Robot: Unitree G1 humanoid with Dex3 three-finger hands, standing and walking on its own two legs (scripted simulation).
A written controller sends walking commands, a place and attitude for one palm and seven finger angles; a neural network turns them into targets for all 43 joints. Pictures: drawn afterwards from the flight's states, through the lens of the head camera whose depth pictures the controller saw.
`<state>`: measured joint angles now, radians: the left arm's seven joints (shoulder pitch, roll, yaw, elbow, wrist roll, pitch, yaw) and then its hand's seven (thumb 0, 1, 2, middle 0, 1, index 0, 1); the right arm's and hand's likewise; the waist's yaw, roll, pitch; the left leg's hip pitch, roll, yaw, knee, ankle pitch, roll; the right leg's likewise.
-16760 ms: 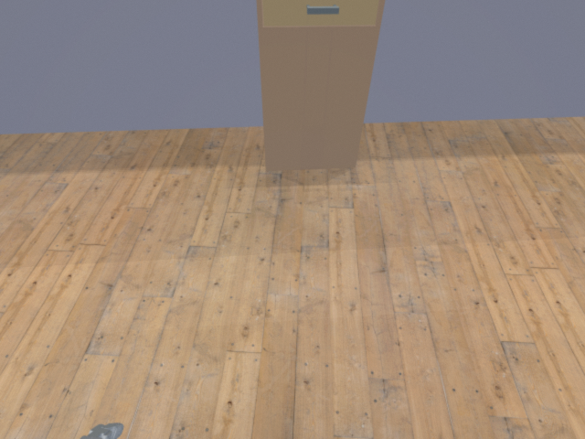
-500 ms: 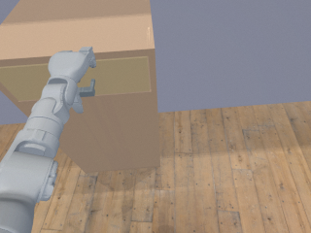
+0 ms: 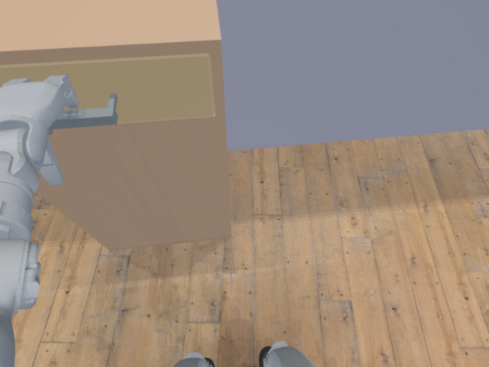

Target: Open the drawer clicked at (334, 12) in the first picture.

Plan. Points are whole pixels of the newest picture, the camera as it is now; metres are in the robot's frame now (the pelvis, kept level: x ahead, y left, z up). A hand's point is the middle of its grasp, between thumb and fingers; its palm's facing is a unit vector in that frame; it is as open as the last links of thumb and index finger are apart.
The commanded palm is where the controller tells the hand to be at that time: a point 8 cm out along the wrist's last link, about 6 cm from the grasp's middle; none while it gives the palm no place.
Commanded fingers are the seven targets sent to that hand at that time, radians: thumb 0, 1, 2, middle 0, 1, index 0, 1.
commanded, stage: lower the fingers behind the handle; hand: left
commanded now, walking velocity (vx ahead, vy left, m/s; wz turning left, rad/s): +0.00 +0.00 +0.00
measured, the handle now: (81, 109) +0.54 +0.26 +0.07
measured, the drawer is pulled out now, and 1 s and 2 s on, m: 0.00 0.00 0.00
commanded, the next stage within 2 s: lift the fingers back up to retry in 0.90 s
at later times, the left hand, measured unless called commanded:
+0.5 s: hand (53, 131) +0.50 +0.29 +0.07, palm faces +0.00 -0.02 -1.00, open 13.5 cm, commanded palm +0.49 +0.28 +0.10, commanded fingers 0.00 -0.50 0.30 -0.30 -1.20 -0.30 -1.20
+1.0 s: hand (53, 132) +0.49 +0.29 +0.07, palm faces -0.06 +0.01 -1.00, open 13.8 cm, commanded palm +0.50 +0.28 +0.11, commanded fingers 0.00 -0.50 0.30 -0.30 -1.20 -0.30 -1.20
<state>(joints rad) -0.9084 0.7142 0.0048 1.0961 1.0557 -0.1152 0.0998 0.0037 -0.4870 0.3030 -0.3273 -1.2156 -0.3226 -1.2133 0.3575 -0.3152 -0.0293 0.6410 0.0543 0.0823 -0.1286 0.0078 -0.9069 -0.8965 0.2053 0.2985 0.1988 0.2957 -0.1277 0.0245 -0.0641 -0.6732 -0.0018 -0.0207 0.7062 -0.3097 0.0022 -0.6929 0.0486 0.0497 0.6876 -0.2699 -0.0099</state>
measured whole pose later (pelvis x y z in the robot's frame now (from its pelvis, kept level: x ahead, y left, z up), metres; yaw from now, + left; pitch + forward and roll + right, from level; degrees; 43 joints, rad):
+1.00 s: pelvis +0.00 +0.01 -0.01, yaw +2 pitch +18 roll -2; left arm -0.95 0.64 -0.05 1.09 1.07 -0.11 0.16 0.00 -0.49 0.30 -0.32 -1.20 -0.30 -1.25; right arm 0.41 -0.26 -0.03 0.69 0.02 0.11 -0.06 0.01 -0.91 -0.90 0.21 0.30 0.20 0.30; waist -0.11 0.03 -0.11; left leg -0.79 -0.02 -0.06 0.84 -0.37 0.01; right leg -0.77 0.04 0.01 0.78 -0.32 0.00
